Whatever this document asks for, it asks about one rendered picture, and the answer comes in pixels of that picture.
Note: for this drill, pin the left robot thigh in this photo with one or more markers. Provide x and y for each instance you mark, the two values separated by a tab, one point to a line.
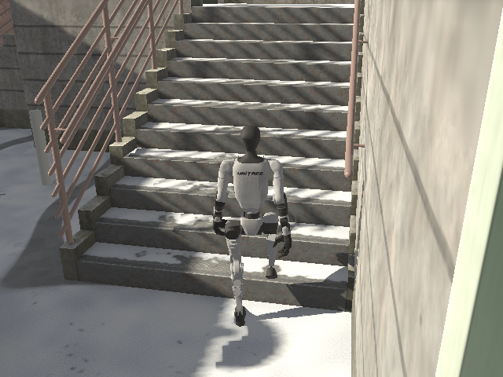
233	239

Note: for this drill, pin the left robot foot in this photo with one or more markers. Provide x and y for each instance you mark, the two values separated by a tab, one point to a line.
240	319

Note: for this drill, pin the robot right forearm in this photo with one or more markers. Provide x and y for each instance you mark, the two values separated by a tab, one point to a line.
283	217

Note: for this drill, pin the robot right upper arm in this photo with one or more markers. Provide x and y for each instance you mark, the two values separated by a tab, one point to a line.
278	180

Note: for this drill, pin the robot left hand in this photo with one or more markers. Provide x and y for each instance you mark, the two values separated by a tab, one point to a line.
221	224

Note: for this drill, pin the robot left forearm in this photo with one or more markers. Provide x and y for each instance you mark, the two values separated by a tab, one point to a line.
218	209

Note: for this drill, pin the robot left upper arm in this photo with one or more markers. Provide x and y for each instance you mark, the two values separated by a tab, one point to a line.
223	179

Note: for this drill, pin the robot right hand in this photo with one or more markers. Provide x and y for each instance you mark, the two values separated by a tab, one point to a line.
288	244

